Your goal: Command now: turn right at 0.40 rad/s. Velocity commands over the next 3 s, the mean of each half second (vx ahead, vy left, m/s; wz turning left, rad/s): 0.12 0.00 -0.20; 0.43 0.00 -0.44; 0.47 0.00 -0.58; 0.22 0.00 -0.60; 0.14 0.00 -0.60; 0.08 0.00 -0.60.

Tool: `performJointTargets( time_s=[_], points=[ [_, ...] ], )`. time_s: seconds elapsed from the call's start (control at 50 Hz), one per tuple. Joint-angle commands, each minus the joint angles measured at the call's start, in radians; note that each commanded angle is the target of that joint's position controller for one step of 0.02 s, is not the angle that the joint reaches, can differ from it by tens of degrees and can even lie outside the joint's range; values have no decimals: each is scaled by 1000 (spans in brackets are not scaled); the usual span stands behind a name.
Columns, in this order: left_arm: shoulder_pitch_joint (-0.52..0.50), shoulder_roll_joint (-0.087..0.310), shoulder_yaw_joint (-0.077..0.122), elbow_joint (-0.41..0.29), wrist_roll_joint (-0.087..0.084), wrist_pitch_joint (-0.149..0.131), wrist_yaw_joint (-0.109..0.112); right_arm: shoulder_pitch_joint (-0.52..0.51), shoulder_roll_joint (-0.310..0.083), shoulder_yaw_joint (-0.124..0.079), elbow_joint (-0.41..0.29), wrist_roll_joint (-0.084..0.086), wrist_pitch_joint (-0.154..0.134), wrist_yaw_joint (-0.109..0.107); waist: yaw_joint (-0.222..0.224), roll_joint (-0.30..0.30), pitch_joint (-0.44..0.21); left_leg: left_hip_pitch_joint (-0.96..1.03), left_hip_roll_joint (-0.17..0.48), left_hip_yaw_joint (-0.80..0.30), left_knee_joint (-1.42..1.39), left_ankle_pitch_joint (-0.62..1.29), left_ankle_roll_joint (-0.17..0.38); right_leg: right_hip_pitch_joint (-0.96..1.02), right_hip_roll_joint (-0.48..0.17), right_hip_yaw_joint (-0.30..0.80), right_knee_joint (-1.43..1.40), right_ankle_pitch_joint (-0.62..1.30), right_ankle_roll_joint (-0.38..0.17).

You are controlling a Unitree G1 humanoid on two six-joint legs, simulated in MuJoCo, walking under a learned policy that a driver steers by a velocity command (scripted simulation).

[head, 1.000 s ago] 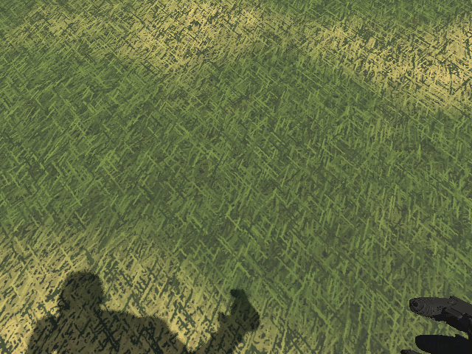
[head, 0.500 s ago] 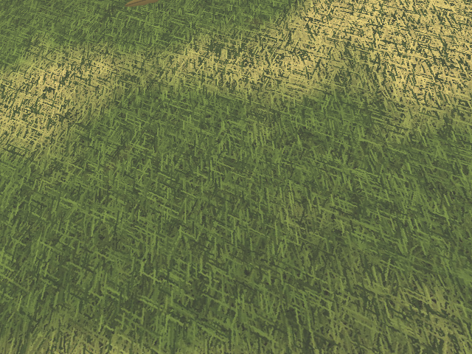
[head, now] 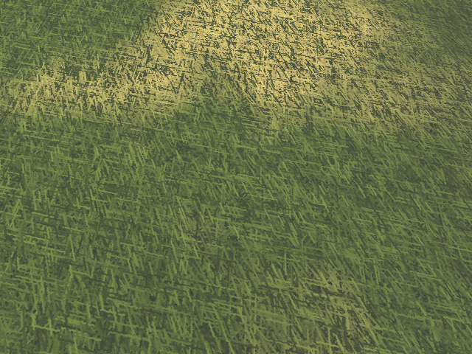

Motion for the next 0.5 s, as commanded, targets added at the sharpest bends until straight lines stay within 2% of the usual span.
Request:
performJointTargets(
  time_s=[0.02,0.08,0.1,0.14,0.18,0.2,0.22,0.24,0.26,0.28,0.3,0.32,0.34,0.36,0.4,0.44,0.46,0.5],
  points=[
    [-41,36,6,-81,-2,-14,2,-20,-147,-32,-64,0,-4,-12,-19,193,-86,177,234,-181,-131,419,214,-85,-34,-21,-51,16,30],
    [-62,1,-17,-88,12,-18,-4,-22,-177,-39,-57,8,4,-4,-29,220,-117,177,243,-148,-116,452,215,45,-75,-66,-271,-1,26],
    [-62,-2,-21,-87,11,-19,-6,-21,-188,-41,-52,13,7,1,-33,232,-118,156,246,-141,-114,468,215,99,-79,-90,-338,2,23],
    [-41,13,-19,-72,7,-19,-11,-4,-198,-41,-38,24,10,8,-33,239,-118,144,250,-148,-97,464,213,177,-71,-120,-475,53,11],
    [24,10,-18,-35,10,-20,-16,-10,-185,-31,-26,39,11,10,9,215,-112,95,230,-131,-52,424,175,321,-55,-149,-736,256,-31],
    [28,31,-15,-33,14,-21,-14,38,-159,-19,-3,41,2,12,9,180,-112,37,209,-117,-35,350,117,424,-75,-110,-835,365,-63],
    [41,86,-7,-43,18,-19,-5,67,-117,-1,-4,7,-13,21,-11,50,-165,-49,154,-63,49,187,32,562,-203,41,-806,602,-100],
    [-9,101,-13,-47,36,-18,-1,91,-50,21,-16,-20,-26,27,-64,-153,-185,-103,61,31,69,-111,-46,518,-315,155,-763,546,-213],
    [-7,51,-19,-46,29,-24,-10,22,-94,16,-18,-15,-25,22,2,-125,-171,-88,36,41,103,-160,-70,458,-303,173,-799,222,-270],
    [32,76,-11,-28,27,-29,-16,-30,-127,7,-28,2,-28,23,42,-135,-118,-157,0,76,172,-171,-69,453,-287,206,-852,-32,-273],
    [75,100,-5,-9,30,-37,-16,-67,-137,1,-32,13,-30,21,75,-156,-62,-244,-2,63,261,-227,-61,443,-307,263,-905,-175,-286],
    [107,111,-3,7,28,-51,-14,-92,-163,-10,-46,22,-31,21,97,-193,0,-351,22,11,380,-297,-46,446,-353,337,-949,-200,-312],
    [121,99,-8,18,22,-68,-10,-76,-177,-19,-47,36,-36,25,84,-188,27,-428,49,-31,465,-308,-26,466,-376,365,-953,-175,-323],
    [125,77,-13,22,12,-80,-7,-53,-170,-21,-40,42,-46,31,72,-158,31,-472,64,-47,491,-279,-7,492,-374,359,-957,-163,-323],
    [101,57,-19,18,5,-93,-3,-50,-140,-15,-30,37,-68,44,59,-102,23,-465,77,-39,430,-192,12,503,-347,295,-972,-89,-305],
    [75,66,-15,13,7,-98,-9,-65,-103,-1,-27,25,-84,58,54,-80,6,-354,59,-9,320,-115,7,439,-300,213,-972,25,-293],
    [71,75,-12,14,4,-99,-14,-68,-95,4,-29,23,-89,62,51,-81,-1,-290,45,2,261,-93,2,402,-282,186,-966,59,-293],
    [80,96,-4,19,-5,-98,-24,-64,-106,5,-31,26,-93,68,44,-85,-7,-178,17,14,175,-53,-10,331,-272,174,-949,74,-297]
  ],
)
Next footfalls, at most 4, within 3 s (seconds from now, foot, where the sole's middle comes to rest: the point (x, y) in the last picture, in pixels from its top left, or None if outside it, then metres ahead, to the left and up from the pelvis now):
0.22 right None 0.03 -0.15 -0.78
0.60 left None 0.17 0.10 -0.78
1.10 right None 0.43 -0.20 -0.78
1.56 left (288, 251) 0.77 -0.18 -0.78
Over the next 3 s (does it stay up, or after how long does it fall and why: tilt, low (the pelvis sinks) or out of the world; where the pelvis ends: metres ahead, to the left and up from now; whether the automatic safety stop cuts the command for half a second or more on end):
stays up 0.65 -0.38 0.00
